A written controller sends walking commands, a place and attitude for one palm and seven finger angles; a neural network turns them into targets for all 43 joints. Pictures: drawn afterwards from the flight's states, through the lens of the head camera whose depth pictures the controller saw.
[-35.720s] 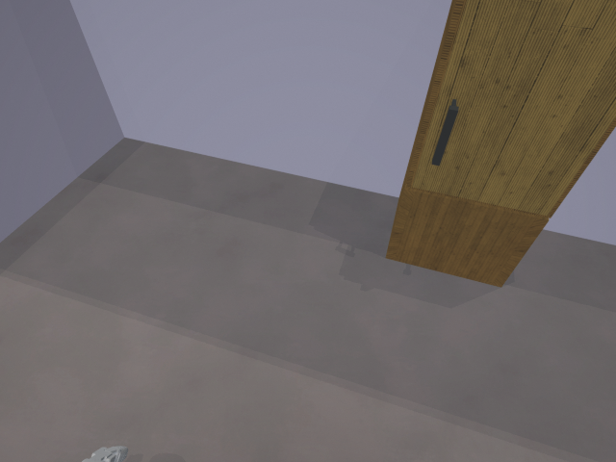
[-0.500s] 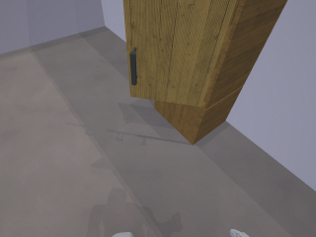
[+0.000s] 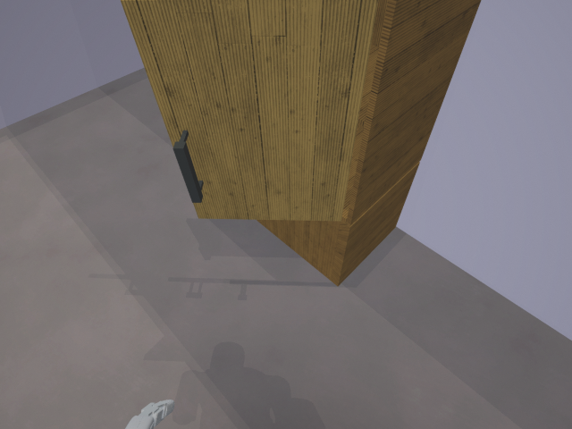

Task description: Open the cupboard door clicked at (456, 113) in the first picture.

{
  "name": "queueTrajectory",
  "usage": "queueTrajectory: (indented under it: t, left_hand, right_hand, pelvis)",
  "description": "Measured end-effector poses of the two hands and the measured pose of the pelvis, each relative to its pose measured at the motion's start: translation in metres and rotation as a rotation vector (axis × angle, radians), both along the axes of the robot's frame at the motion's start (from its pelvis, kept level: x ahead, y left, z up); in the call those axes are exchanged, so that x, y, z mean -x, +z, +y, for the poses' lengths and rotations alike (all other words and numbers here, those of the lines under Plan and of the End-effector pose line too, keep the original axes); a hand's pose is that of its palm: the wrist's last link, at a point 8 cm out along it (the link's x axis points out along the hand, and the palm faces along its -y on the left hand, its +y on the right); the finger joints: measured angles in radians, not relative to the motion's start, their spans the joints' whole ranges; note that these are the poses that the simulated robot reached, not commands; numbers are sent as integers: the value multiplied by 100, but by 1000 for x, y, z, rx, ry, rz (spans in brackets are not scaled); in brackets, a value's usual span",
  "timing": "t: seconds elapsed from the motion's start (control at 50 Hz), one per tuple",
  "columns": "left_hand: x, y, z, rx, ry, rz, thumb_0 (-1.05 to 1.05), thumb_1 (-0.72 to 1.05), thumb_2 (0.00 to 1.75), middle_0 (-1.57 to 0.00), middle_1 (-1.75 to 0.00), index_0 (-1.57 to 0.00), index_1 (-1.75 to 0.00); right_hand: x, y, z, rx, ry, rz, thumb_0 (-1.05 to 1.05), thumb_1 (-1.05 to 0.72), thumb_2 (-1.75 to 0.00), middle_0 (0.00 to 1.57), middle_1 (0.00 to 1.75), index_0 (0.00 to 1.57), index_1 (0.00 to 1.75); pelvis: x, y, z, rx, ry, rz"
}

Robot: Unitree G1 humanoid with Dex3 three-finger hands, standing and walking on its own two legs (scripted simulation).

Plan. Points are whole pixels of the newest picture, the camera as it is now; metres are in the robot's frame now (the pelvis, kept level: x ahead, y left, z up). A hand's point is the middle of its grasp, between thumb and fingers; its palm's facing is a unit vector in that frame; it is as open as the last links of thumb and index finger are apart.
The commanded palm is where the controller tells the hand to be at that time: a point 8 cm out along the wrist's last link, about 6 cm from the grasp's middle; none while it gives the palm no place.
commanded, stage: take the last steps up to it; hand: left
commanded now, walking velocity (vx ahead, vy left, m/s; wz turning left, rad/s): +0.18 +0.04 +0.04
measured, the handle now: (191, 168) +0.68 +0.25 -0.10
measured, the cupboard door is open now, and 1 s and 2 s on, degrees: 42 42 42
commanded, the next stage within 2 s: come to a stop and stand still in 0.10 s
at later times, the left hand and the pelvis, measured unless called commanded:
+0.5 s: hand out of the picture +0.09 +0.20 -0.18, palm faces +0.04 -0.98 -0.19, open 7.3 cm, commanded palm none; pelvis +0.10 +0.02 +0.00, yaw -1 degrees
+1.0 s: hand out of the picture +0.12 +0.15 -0.17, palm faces +0.05 -0.98 -0.17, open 7.2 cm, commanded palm none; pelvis +0.07 -0.03 +0.01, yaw +1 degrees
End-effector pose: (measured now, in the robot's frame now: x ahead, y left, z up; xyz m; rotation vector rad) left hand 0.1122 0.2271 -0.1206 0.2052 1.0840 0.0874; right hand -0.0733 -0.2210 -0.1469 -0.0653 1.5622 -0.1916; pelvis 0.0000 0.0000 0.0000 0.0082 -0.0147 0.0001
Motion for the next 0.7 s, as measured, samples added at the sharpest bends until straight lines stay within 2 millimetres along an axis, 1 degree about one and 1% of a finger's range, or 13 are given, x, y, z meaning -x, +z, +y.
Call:
queueTrajectory:
  t: [0.06,0.14,0.2,0.26,0.3,0.36,0.4,0.44,0.5,0.54,0.6,0.64,0.7]
  left_hand:
    - [8,0,-6,14,45,49,0,91,89,-20,-30,-20,-30]
    - [22,-1,7,0,108,123,-2,95,89,-20,-30,-21,-30]
    - [36,-8,13,12,132,207,-2,95,89,-20,-30,-21,-30]
    - [49,-19,20,34,163,290,-1,94,89,-20,-30,-20,-30]
    - [53,-30,24,44,174,340,-1,93,89,-20,-30,-20,-30]
    - [50,-37,25,48,178,389,0,92,90,-20,-30,-20,-30]
    - [44,-37,24,51,173,404,0,92,90,-20,-30,-20,-30]
    - [37,-34,23,48,165,402,0,92,89,-20,-30,-20,-30]
    - [23,-28,25,23,147,372,0,91,89,-20,-30,-20,-30]
    - [14,-23,26,-1,136,338,0,91,89,-20,-30,-20,-30]
    - [2,-17,25,-40,127,270,0,91,89,-20,-30,-20,-30]
    - [-1,-17,23,-69,117,222,0,91,89,-20,-30,-20,-30]
    - [-1,-11,13,-75,115,197,0,91,90,-20,-30,-20,-30]
  right_hand:
    - [-44,7,-6,10,25,-49,1,-91,-90,20,30,20,30]
    - [-115,15,-7,18,70,-158,1,-91,-90,20,30,20,30]
    - [-169,20,-5,38,106,-242,1,-92,-90,20,30,20,30]
    - [-217,21,2,61,146,-322,1,-93,-90,20,30,20,30]
    - [-244,19,8,83,165,-368,1,-92,-90,20,30,20,30]
    - [-270,20,20,92,186,-387,1,-92,-90,20,30,20,30]
    - [-280,20,26,89,193,-390,1,-92,-90,20,30,20,30]
    - [-285,19,29,80,192,-390,1,-91,-90,20,30,20,30]
    - [-281,15,27,67,173,-384,0,-91,-90,20,30,20,30]
    - [-272,12,19,62,154,-376,0,-91,-90,20,30,20,30]
    - [-252,4,1,58,128,-354,0,-90,-90,20,30,20,30]
    - [-238,-3,-14,54,106,-335,1,-90,-90,20,30,20,30]
    - [-215,-3,-33,54,85,-281,1,-90,-90,20,30,20,30]
  pelvis:
    - [-18,8,-3,1,9,2]
    - [-42,14,-3,0,13,10]
    - [-61,13,4,5,10,9]
    - [-83,7,15,18,5,-1]
    - [-97,-1,24,31,3,-3]
    - [-107,-3,28,3,-7,-4]
    - [-109,-3,29,-5,-9,-1]
    - [-106,-2,28,-5,-11,3]
    - [-97,0,24,4,-19,7]
    - [-92,0,19,10,-24,6]
    - [-84,-3,7,10,-27,0]
    - [-80,-9,-4,-13,-28,0]
    - [-76,-6,-13,-5,-2,-13]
